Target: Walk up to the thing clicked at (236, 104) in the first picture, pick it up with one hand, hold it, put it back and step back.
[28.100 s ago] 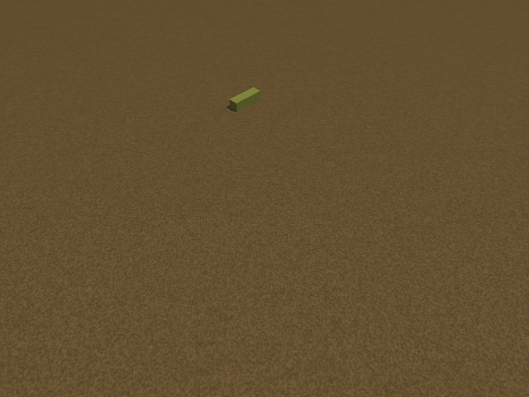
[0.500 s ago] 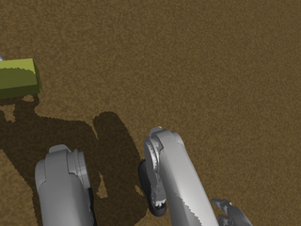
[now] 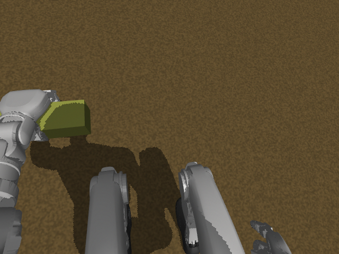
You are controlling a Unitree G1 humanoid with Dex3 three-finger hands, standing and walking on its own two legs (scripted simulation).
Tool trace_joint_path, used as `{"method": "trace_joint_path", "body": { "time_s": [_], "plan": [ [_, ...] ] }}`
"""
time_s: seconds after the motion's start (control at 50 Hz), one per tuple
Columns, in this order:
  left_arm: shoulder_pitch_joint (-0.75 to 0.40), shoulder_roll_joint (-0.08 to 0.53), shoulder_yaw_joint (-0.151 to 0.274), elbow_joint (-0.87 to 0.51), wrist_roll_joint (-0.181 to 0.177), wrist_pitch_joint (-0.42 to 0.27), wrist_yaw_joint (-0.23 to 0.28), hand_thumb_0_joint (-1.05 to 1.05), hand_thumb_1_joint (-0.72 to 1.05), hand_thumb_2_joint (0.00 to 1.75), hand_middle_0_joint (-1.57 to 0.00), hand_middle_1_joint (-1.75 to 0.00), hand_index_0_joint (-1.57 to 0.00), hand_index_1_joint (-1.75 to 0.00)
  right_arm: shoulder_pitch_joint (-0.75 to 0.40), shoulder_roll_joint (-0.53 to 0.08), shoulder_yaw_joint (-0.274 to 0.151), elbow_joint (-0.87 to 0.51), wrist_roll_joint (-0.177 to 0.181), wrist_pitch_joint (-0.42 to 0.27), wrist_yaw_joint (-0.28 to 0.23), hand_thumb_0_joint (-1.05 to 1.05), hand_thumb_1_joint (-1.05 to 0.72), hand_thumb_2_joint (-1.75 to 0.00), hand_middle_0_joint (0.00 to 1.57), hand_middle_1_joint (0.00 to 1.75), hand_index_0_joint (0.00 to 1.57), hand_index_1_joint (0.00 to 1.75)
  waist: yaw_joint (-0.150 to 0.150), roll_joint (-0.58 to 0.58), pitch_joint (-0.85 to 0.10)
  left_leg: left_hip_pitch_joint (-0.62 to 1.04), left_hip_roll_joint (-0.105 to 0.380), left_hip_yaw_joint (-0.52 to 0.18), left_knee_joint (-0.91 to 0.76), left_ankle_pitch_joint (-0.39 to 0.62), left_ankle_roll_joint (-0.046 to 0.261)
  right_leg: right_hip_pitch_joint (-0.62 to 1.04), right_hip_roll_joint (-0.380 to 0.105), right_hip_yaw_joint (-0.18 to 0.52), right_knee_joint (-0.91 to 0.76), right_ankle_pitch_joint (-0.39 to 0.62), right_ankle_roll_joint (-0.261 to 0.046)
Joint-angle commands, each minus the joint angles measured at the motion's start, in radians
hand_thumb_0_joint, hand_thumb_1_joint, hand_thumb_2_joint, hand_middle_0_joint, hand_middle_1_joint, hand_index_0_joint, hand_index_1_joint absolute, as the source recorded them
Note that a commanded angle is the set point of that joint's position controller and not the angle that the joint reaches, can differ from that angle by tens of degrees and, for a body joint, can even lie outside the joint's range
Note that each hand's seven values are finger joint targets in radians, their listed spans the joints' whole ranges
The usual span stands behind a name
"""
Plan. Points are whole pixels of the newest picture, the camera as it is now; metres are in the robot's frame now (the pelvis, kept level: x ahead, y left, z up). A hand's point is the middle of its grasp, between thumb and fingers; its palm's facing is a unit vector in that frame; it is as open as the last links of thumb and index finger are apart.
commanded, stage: lift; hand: left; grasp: from above
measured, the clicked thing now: (40, 121) +0.44 +0.31 -0.14
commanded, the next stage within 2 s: hold in 1.06 s
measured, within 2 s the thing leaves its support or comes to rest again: neither
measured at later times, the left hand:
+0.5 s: hand out of the picture +0.36 +0.28 +0.10, palm faces -0.44 -0.10 -0.89, open 10.3 cm
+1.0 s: hand out of the picture +0.37 +0.25 +0.20, palm faces -0.44 -0.10 -0.89, open 10.4 cm
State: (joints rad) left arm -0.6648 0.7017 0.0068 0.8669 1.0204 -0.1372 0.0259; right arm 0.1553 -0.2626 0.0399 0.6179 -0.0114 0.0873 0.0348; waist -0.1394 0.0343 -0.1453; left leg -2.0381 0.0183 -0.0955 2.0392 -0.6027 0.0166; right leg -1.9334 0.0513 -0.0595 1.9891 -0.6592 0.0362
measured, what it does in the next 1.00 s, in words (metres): rises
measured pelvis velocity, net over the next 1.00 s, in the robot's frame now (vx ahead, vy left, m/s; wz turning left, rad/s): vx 0.06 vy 0.01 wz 0.08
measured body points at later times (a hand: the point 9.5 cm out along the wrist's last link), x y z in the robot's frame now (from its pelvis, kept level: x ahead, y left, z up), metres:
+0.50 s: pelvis +0.02 +0.00 +0.18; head +0.12 +0.03 +0.62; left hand +0.38 +0.28 +0.15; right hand +0.14 -0.26 +0.06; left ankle +0.10 +0.12 -0.41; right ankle +0.09 -0.13 -0.41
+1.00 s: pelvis +0.06 +0.01 +0.28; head +0.12 +0.01 +0.73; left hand +0.39 +0.25 +0.25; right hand +0.17 -0.25 +0.16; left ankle +0.10 +0.12 -0.41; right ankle +0.09 -0.13 -0.41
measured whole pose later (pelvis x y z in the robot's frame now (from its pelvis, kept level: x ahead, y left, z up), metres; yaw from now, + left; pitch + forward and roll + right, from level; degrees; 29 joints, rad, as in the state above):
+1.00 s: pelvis +0.06 +0.01 +0.28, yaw +4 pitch +12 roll -2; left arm -0.35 0.38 -0.17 0.87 1.02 0.01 0.16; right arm 0.26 -0.24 -0.03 0.73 0.03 0.01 -0.04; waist -0.07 0.04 -0.09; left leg -0.76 0.02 0.00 0.93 -0.38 0.01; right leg -0.70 0.03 0.03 0.90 -0.41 0.02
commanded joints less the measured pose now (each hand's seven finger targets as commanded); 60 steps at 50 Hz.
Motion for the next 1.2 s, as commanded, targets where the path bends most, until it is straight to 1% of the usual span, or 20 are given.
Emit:
{"method": "trace_joint_path", "body": {
  "time_s": [0.0,0.14,0.18,0.26,0.3,0.38,0.42,0.44,0.48,0.54,0.68,0.76,0.8,0.84,0.88,0.9,0.96,1.04,1.08,1.18],
  "plan": [
    [-0.313,0.266,0.079,-0.272,-0.027,0.01,0.051,0.0,0.58,0.85,-0.85,-0.92,-0.9,-0.87,0.159,-0.206,-0.094,-0.039,0.012,-0.025,-0.035,0.0,-0.9,-0.9,0.2,0.3,0.2,0.3,0.007,0.242,-0.68,0.699,0.011,-0.007,-0.379,0.06,0.022,0.339,0.015,-0.043,-0.301,0.168,-0.062],
    [-0.215,0.201,0.064,-0.343,-0.036,0.04,0.063,0.0,0.54,0.88,-0.82,-0.92,-0.87,-0.88,0.126,-0.178,-0.1,-0.032,0.025,-0.036,-0.06,0.0,-0.9,-0.9,0.2,0.3,0.2,0.3,0.023,0.206,-0.645,0.843,0.007,0.008,-0.537,0.068,0.019,0.522,0.012,-0.023,-0.47,0.176,-0.055],
    [-0.148,0.181,0.057,-0.314,-0.029,0.053,0.069,0.0,0.54,0.86,-0.82,-0.92,-0.86,-0.88,0.114,-0.173,-0.098,-0.026,0.032,-0.038,-0.067,0.0,-0.89,-0.9,0.2,0.3,0.2,0.3,0.032,0.185,-0.59,0.883,0.008,0.001,-0.603,0.046,0.014,0.565,0.013,-0.023,-0.517,0.161,-0.054],
    [-0.13,0.154,0.049,-0.355,-0.029,0.067,0.084,0.0,0.53,0.89,-0.81,-0.95,-0.85,-0.9,0.105,-0.161,-0.102,-0.014,0.037,-0.049,-0.077,0.0,-0.9,-0.9,0.2,0.3,0.2,0.3,0.032,0.17,-0.603,0.999,0.004,0.021,-0.666,0.126,0.015,0.684,0.012,-0.004,-0.62,0.207,-0.056],
    [-0.092,0.11,0.017,-0.332,-0.034,0.07,0.087,0.0,0.53,0.91,-0.82,-0.94,-0.86,-0.9,0.098,-0.149,-0.097,-0.01,0.041,-0.056,-0.085,0.0,-0.9,-0.9,0.2,0.3,0.2,0.3,0.033,0.153,-0.532,1.028,0.003,0.027,-0.728,0.099,0.012,0.734,0.013,0.003,-0.682,0.19,-0.055],
    [-0.063,0.091,0.016,-0.291,-0.02,0.071,0.108,0.0,0.52,0.92,-0.81,-0.95,-0.85,-0.91,0.096,-0.142,-0.103,0.01,0.045,-0.075,-0.097,0.0,-0.9,-0.9,0.2,0.3,0.2,0.3,0.045,0.126,-0.453,1.101,0.001,0.03,-0.828,0.088,0.005,0.828,0.013,0.019,-0.788,0.177,-0.055],
    [-0.061,0.034,-0.024,-0.271,-0.016,0.073,0.118,0.0,0.54,0.91,-0.82,-0.95,-0.86,-0.91,0.097,-0.139,-0.103,0.015,0.047,-0.088,-0.1,0.0,-0.9,-0.9,0.2,0.3,0.2,0.3,0.037,0.13,-0.396,1.128,0.001,0.023,-0.891,0.056,0.001,0.857,0.015,0.026,-0.838,0.155,-0.055],
    [-0.054,0.033,-0.028,-0.245,-0.014,0.075,0.123,0.0,0.55,0.92,-0.82,-0.96,-0.86,-0.92,0.091,-0.137,-0.102,0.017,0.049,-0.093,-0.1,0.0,-0.9,-0.9,0.2,0.3,0.2,0.3,0.041,0.115,-0.371,1.142,-0.001,0.025,-0.913,0.047,0.001,0.872,0.015,0.028,-0.864,0.142,-0.056],
    [-0.023,-0.016,-0.057,-0.207,-0.013,0.076,0.13,0.0,0.54,0.9,-0.82,-0.95,-0.86,-0.91,0.099,-0.136,-0.107,0.022,0.051,-0.105,-0.1,0.0,-0.9,-0.9,0.2,0.3,0.2,0.3,0.04,0.09,-0.34,1.165,-0.002,0.021,-0.952,0.057,-0.003,0.912,0.015,0.036,-0.907,0.146,-0.056],
    [-0.038,-0.036,-0.082,-0.203,-0.006,0.077,0.14,0.0,0.53,0.9,-0.8,-0.98,-0.85,-0.93,0.109,-0.133,-0.112,0.026,0.049,-0.118,-0.1,0.0,-0.9,-0.9,0.2,0.3,0.2,0.3,0.045,0.071,-0.336,1.226,-0.01,0.047,-0.994,0.117,-0.001,0.99,0.014,0.05,-0.983,0.184,-0.056],
    [-0.078,-0.052,-0.087,-0.179,0.011,0.095,0.188,0.0,0.56,0.94,-0.82,-1.02,-0.87,-0.97,0.125,-0.134,-0.118,0.03,0.044,-0.131,-0.094,0.0,-0.9,-0.9,0.2,0.3,0.2,0.3,0.064,0.075,-0.309,1.384,-0.005,0.063,-1.113,0.214,-0.009,1.116,0.01,0.047,-1.089,0.277,-0.055],
    [-0.03,-0.072,-0.096,-0.158,0.014,0.12,0.196,0.0,0.55,0.97,-0.82,-1.03,-0.87,-0.99,0.131,-0.134,-0.119,0.034,0.042,-0.126,-0.089,0.0,-0.9,-0.9,0.2,0.3,0.2,0.3,0.071,0.045,-0.309,1.441,-0.014,0.081,-1.148,0.309,-0.006,1.203,0.007,0.057,-1.143,0.362,-0.052],
    [-0.04,-0.061,-0.086,-0.18,0.009,0.13,0.196,0.0,0.55,0.95,-0.83,-1.0,-0.87,-0.96,0.134,-0.134,-0.122,0.036,0.041,-0.125,-0.09,0.0,-0.9,-0.9,0.2,0.3,0.2,0.3,0.077,0.048,-0.32,1.477,-0.015,0.084,-1.169,0.363,-0.008,1.255,0.006,0.061,-1.16,0.414,-0.049],
    [-0.017,-0.092,-0.106,-0.171,0.002,0.14,0.187,0.0,0.53,0.95,-0.82,-0.99,-0.86,-0.95,0.134,-0.133,-0.123,0.03,0.041,-0.12,-0.09,0.0,-0.9,-0.9,0.2,0.3,0.2,0.3,0.071,0.037,-0.309,1.51,-0.016,0.086,-1.192,0.392,-0.008,1.277,0.004,0.062,-1.183,0.44,-0.049],
    [0.003,-0.073,-0.091,-0.171,0.002,0.147,0.182,0.0,0.53,0.92,-0.82,-0.98,-0.86,-0.93,0.132,-0.135,-0.125,0.029,0.042,-0.115,-0.09,0.0,-0.9,-0.9,0.2,0.3,0.2,0.3,0.082,0.033,-0.296,1.534,-0.017,0.092,-1.216,0.413,-0.007,1.307,0.003,0.064,-1.21,0.462,-0.048],
    [-0.016,-0.094,-0.108,-0.179,-0.002,0.149,0.179,0.0,0.51,0.93,-0.81,-0.97,-0.85,-0.93,0.131,-0.131,-0.124,0.024,0.042,-0.114,-0.091,0.0,-0.9,-0.9,0.2,0.3,0.2,0.3,0.076,0.03,-0.29,1.547,-0.018,0.087,-1.231,0.416,-0.007,1.324,0.003,0.064,-1.223,0.463,-0.047],
    [-0.003,-0.086,-0.103,-0.197,-0.01,0.151,0.167,0.0,0.52,0.92,-0.81,-0.97,-0.85,-0.92,0.121,-0.13,-0.127,0.017,0.043,-0.112,-0.09,0.0,-0.9,-0.9,0.2,0.3,0.2,0.3,0.087,0.036,-0.259,1.572,-0.022,0.092,-1.277,0.396,-0.01,1.36,0.002,0.067,-1.266,0.439,-0.048],
    [0.008,-0.101,-0.117,-0.208,-0.012,0.143,0.149,0.0,0.54,0.91,-0.83,-0.97,-0.87,-0.92,0.114,-0.128,-0.127,0.007,0.048,-0.109,-0.092,0.0,-0.9,-0.9,0.2,0.3,0.2,0.3,0.082,0.024,-0.235,1.612,-0.022,0.091,-1.318,0.408,-0.01,1.396,0.002,0.07,-1.304,0.447,-0.047],
    [0.023,-0.102,-0.117,-0.227,-0.017,0.142,0.147,0.0,0.53,0.9,-0.82,-0.96,-0.86,-0.92,0.108,-0.131,-0.128,0.004,0.05,-0.108,-0.091,0.0,-0.9,-0.9,0.2,0.3,0.2,0.3,0.093,0.026,-0.244,1.651,-0.02,0.091,-1.341,0.432,-0.013,1.41,0.001,0.065,-1.314,0.462,-0.05],
    [0.008,-0.112,-0.127,-0.251,-0.015,0.137,0.142,0.0,0.53,0.88,-0.79,-1.0,-0.85,-0.94,0.106,-0.129,-0.13,0.007,0.051,-0.106,-0.092,0.0,-0.9,-0.89,0.2,0.3,0.2,0.3,0.086,0.028,-0.238,1.699,-0.021,0.091,-1.364,0.501,-0.014,1.446,0.002,0.07,-1.339,0.52,-0.049]
  ]
}}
